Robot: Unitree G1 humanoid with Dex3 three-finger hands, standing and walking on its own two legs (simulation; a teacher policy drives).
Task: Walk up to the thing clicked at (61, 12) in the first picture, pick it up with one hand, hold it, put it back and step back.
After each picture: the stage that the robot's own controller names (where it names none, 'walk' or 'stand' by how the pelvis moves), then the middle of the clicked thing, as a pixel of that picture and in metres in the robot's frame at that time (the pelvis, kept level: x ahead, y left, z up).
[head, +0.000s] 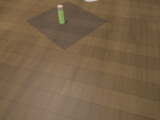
stand; (61, 14) +1.89 +0.29 -0.65
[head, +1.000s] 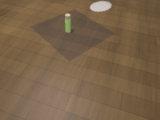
walk; (67, 23) +1.76 +0.16 -0.64
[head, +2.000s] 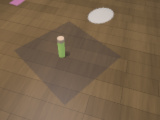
walk; (61, 47) +1.17 +0.19 -0.65
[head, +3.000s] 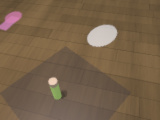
walk; (55, 89) +0.69 +0.23 -0.63
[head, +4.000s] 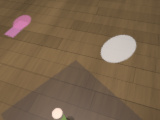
stand; (60, 119) +0.40 +0.23 -0.63
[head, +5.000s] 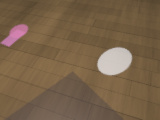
stand; out of the picture +0.36 +0.21 -0.66
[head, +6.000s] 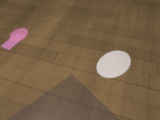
stand; out of the picture +0.36 +0.22 -0.66
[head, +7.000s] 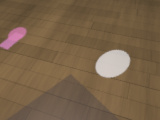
stand; out of the picture +0.35 +0.23 -0.66
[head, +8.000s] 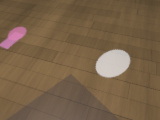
stand; out of the picture +0.35 +0.23 -0.66
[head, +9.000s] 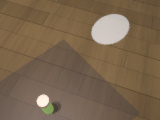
go down; (46, 105) +0.38 +0.22 -0.55
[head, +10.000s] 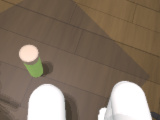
go down; (33, 63) +0.45 +0.22 -0.27
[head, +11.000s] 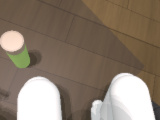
close in; (18, 52) +0.44 +0.23 -0.22
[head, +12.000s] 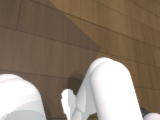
close; out of the picture +0.44 +0.27 -0.16
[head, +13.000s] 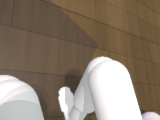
lift; out of the picture +0.42 +0.28 -0.16
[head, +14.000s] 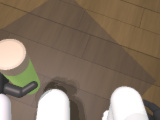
lift; (21, 73) +0.34 +0.21 -0.01
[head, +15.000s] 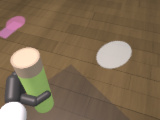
hold; (36, 85) +0.32 +0.16 +0.07
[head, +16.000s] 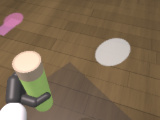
hold; (36, 86) +0.32 +0.16 +0.05
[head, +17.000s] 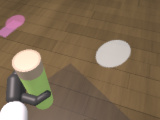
hold; (37, 84) +0.32 +0.17 +0.05
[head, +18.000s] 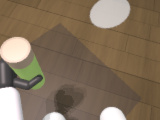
crouch; (28, 68) +0.38 +0.18 -0.01
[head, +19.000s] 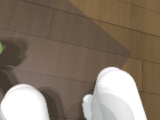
lower; out of the picture +0.49 +0.25 -0.06
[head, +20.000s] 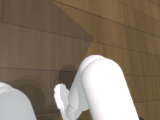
lower; out of the picture +0.46 +0.27 -0.16
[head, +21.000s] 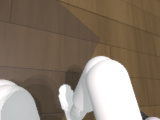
lower; out of the picture +0.44 +0.28 -0.16
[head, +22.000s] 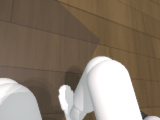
lower; out of the picture +0.43 +0.28 -0.16
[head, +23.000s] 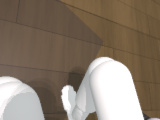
lower; out of the picture +0.42 +0.28 -0.16
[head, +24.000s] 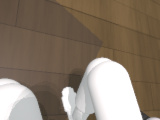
open; out of the picture +0.43 +0.27 -0.17
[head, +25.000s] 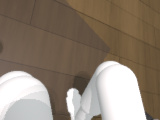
stand; out of the picture +0.43 +0.26 -0.17
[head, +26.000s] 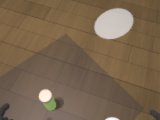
stand; (48, 100) +0.40 +0.20 -0.51
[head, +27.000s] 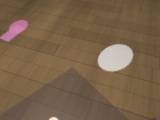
stand; out of the picture +0.39 +0.19 -0.60
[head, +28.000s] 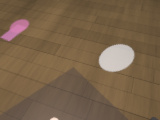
stand; out of the picture +0.38 +0.19 -0.60
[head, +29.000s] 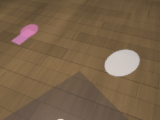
stand; out of the picture +0.39 +0.19 -0.65
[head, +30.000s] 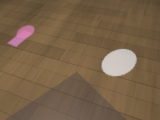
stand; out of the picture +0.38 +0.21 -0.66
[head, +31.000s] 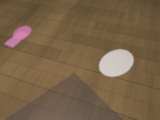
stand; out of the picture +0.37 +0.21 -0.66
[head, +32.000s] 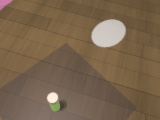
walk; (54, 102) +0.43 +0.17 -0.64
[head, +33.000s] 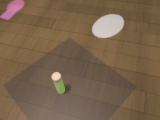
walk; (58, 83) +0.64 +0.25 -0.63
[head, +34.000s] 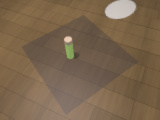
stand; (69, 48) +0.98 +0.16 -0.62
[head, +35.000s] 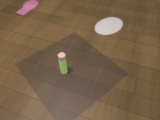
stand; (62, 63) +0.97 +0.20 -0.65
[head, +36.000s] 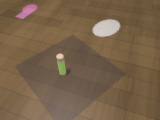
stand; (61, 64) +1.01 +0.22 -0.66
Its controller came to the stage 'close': yes
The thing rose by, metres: 0.69
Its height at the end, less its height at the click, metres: +0.00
